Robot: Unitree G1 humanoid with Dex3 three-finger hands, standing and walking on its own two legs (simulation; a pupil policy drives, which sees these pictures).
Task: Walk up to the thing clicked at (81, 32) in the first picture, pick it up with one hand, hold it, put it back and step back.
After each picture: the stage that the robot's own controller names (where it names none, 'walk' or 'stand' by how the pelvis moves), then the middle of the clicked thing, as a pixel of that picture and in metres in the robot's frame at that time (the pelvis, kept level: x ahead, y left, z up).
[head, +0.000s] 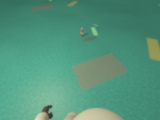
stand; (81, 32) +1.97 +0.29 -0.66
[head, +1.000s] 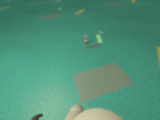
walk; (86, 40) +1.87 +0.30 -0.66
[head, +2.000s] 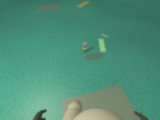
walk; (84, 47) +1.29 +0.22 -0.65
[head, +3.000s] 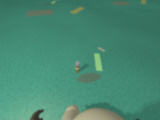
walk; (77, 67) +0.82 +0.22 -0.63
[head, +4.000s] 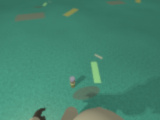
walk; (72, 82) +0.55 +0.22 -0.64
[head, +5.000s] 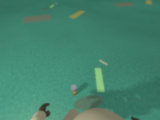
stand; (74, 90) +0.44 +0.19 -0.64
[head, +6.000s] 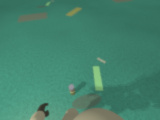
stand; (72, 90) +0.41 +0.22 -0.64
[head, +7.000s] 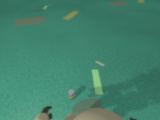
stand; (71, 95) +0.37 +0.22 -0.66
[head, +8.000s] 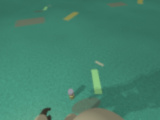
stand; (71, 94) +0.39 +0.23 -0.66
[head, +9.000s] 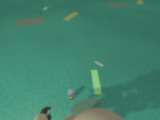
stand; (70, 94) +0.38 +0.23 -0.66
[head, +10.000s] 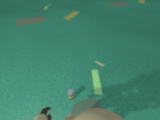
stand; (71, 94) +0.38 +0.23 -0.66
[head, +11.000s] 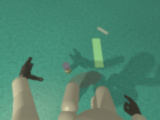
go down; (67, 68) +0.43 +0.22 -0.44
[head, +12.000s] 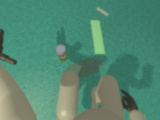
go down; (62, 54) +0.47 +0.25 -0.27
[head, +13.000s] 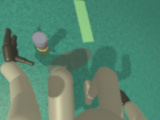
close in; (42, 46) +0.45 +0.29 -0.18
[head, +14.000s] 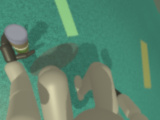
close; (20, 43) +0.44 +0.31 -0.16
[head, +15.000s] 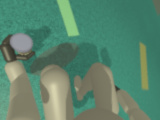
lift; (23, 47) +0.40 +0.30 -0.16
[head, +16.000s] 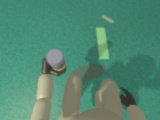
lift; (58, 64) +0.33 +0.22 +0.00
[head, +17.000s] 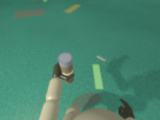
hold; (67, 70) +0.32 +0.17 +0.06
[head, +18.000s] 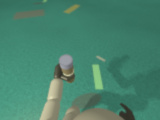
hold; (68, 71) +0.32 +0.16 +0.05
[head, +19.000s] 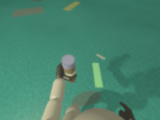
crouch; (70, 70) +0.33 +0.15 +0.04
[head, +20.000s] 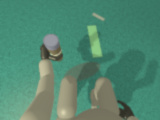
crouch; (55, 50) +0.45 +0.22 -0.04
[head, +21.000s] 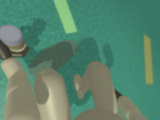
lower; (17, 44) +0.44 +0.30 -0.17
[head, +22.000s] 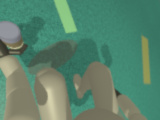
lower; (14, 41) +0.44 +0.32 -0.17
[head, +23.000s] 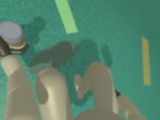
lower; (16, 41) +0.44 +0.31 -0.17
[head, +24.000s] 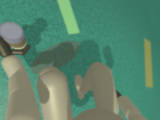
lower; (17, 42) +0.44 +0.32 -0.16
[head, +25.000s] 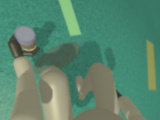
loosen; (28, 44) +0.44 +0.29 -0.16
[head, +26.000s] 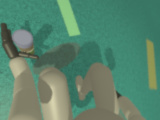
withdraw; (26, 46) +0.43 +0.29 -0.17
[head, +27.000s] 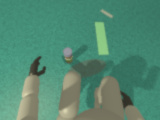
walk; (68, 56) +0.47 +0.22 -0.29
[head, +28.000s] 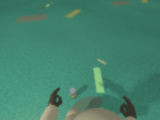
stand; (73, 93) +0.39 +0.18 -0.59
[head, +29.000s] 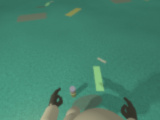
stand; (73, 92) +0.40 +0.19 -0.60
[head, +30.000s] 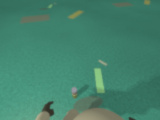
stand; (74, 93) +0.40 +0.18 -0.63
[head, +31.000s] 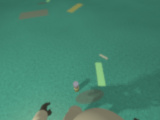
walk; (76, 87) +0.44 +0.18 -0.64
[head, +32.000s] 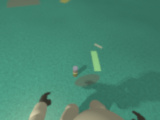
walk; (75, 71) +0.62 +0.17 -0.64
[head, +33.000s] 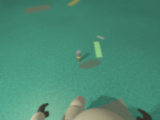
walk; (78, 56) +0.97 +0.28 -0.63
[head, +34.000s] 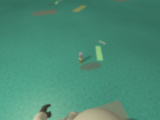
stand; (80, 58) +1.05 +0.21 -0.65
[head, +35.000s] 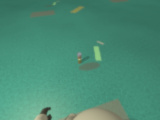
stand; (79, 58) +1.06 +0.23 -0.66
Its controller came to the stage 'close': yes
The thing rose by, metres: 0.69
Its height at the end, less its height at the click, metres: +0.00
